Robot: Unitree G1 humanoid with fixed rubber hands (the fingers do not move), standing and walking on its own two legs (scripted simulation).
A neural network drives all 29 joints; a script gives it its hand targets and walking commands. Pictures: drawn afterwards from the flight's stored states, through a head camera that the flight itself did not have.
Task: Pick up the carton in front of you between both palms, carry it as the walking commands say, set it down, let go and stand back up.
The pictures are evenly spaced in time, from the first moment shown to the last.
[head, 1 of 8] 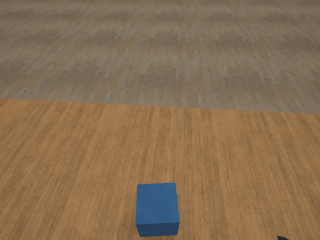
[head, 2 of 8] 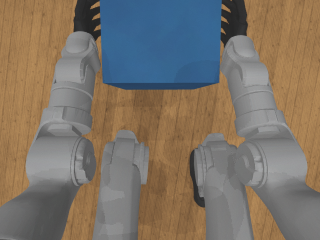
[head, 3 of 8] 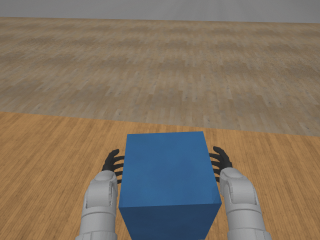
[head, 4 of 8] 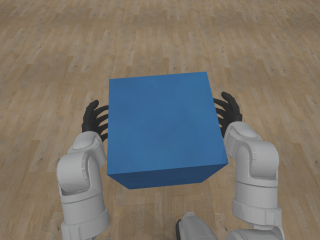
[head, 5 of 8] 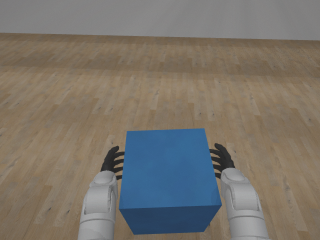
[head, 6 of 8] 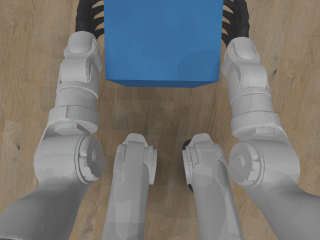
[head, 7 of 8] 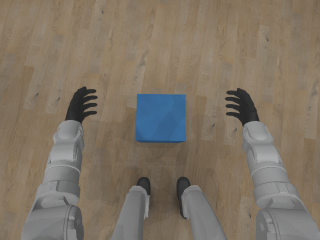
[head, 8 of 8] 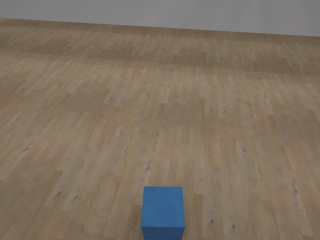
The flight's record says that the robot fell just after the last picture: no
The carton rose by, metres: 0.69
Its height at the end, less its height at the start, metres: -0.10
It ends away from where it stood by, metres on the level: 2.61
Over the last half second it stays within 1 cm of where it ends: yes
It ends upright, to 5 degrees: yes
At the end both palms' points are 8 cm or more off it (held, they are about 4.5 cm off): yes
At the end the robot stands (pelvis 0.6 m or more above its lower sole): yes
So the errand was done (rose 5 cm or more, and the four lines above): yes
